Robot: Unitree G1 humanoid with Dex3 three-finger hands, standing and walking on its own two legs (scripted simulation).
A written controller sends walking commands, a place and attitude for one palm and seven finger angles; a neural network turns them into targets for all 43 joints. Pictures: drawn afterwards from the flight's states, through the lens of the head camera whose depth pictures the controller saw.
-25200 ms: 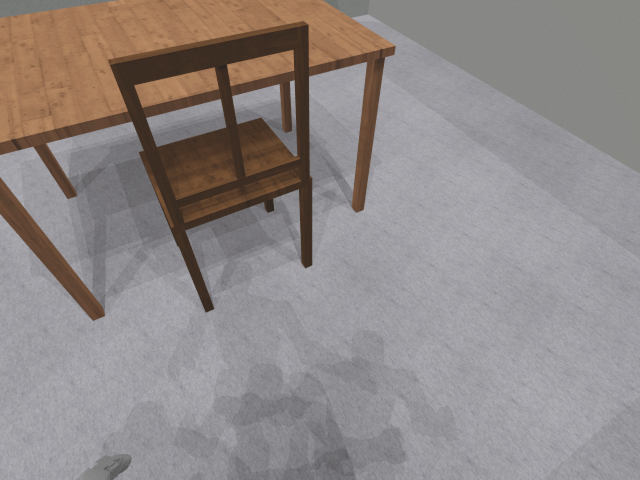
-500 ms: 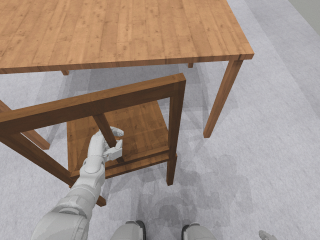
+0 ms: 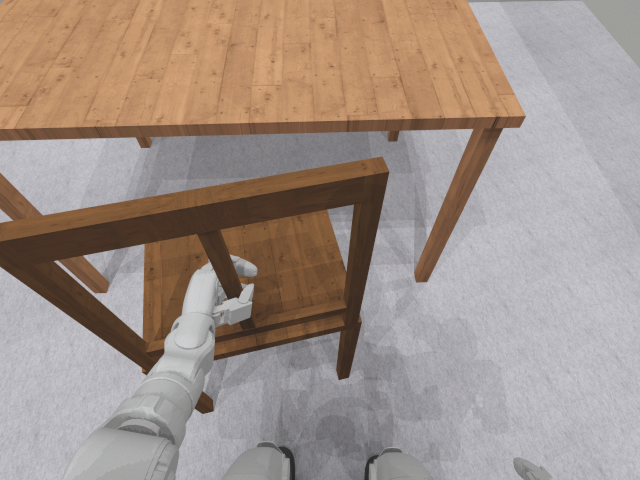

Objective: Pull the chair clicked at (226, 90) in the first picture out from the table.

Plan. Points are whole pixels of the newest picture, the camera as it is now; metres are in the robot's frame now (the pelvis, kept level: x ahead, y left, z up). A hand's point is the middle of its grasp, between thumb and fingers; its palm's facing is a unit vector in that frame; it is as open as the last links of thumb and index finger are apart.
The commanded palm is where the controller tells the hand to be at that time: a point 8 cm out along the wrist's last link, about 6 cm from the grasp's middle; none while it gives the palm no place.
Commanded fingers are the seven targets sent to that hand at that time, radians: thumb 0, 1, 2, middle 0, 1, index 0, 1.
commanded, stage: step backward, pulling the chair out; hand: left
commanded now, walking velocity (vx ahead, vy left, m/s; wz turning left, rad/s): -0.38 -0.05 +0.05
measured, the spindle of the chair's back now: (232, 285) +0.38 +0.14 -0.06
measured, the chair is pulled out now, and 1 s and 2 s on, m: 0.20 0.29 0.57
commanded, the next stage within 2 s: stop walking, hand still on the chair in 1.94 s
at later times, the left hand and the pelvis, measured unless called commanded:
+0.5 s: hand (239, 311) +0.34 +0.13 -0.06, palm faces +0.00 -0.98 -0.19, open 5.4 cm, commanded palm +0.35 +0.18 -0.05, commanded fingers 0.00 0.90 0.90 -0.50 -1.45 -0.50 -1.45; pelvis -0.03 -0.01 +0.00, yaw +1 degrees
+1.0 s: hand (227, 363) +0.26 +0.13 -0.05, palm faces +0.03 -0.98 -0.17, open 5.4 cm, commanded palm +0.27 +0.18 -0.05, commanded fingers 0.00 0.90 0.90 -0.50 -1.45 -0.50 -1.45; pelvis -0.11 -0.01 +0.01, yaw +2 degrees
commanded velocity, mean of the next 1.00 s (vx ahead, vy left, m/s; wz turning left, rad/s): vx -0.38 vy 0.03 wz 0.05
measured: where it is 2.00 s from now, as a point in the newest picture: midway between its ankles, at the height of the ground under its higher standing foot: outside the picture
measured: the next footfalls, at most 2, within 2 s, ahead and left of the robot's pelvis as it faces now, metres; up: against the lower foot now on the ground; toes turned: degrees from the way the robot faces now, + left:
left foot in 0.36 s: +0.06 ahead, +0.11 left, +0.00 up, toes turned +0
left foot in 0.80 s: -0.03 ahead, +0.12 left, +0.00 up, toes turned +1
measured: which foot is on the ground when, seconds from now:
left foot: down 0.00-0.24, up 0.26-0.34, down 0.36-0.66, up 0.68-0.78, down 0.80-1.00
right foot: down 0.00-0.88, up 0.90-1.00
